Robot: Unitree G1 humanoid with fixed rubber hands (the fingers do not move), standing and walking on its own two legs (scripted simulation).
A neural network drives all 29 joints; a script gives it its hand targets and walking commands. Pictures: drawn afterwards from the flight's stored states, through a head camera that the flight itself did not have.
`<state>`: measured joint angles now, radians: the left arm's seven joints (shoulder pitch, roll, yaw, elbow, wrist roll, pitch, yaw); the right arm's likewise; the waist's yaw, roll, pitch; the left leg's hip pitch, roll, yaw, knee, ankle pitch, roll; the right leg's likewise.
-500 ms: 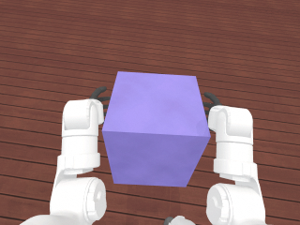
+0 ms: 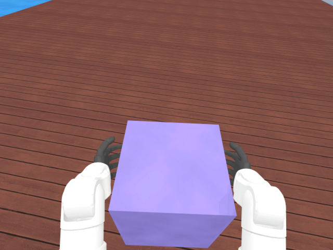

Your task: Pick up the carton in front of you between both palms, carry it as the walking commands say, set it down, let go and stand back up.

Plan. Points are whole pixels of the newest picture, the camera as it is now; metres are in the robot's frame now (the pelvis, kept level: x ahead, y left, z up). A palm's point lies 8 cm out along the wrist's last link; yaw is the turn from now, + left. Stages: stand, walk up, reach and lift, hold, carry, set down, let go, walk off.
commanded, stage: carry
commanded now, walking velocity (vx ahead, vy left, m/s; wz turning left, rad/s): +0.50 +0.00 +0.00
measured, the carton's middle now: (169, 187) +0.27 +0.01 +0.04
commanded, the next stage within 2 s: none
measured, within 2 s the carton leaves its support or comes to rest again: neither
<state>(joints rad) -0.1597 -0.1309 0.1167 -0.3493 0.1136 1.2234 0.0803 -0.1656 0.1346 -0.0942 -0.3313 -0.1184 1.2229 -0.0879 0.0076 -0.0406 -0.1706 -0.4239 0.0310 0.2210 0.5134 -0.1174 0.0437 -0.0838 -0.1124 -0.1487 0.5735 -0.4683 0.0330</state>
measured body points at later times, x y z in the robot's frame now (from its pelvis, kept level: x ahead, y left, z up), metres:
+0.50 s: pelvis +0.29 -0.04 +0.01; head +0.27 -0.05 +0.46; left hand +0.56 +0.12 +0.08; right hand +0.57 -0.19 +0.08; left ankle +0.14 +0.08 -0.64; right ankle +0.35 -0.13 -0.72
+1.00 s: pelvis +0.60 +0.01 +0.02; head +0.60 +0.03 +0.47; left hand +0.88 +0.16 +0.07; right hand +0.86 -0.15 +0.08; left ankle +0.63 +0.09 -0.72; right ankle +0.50 -0.11 -0.63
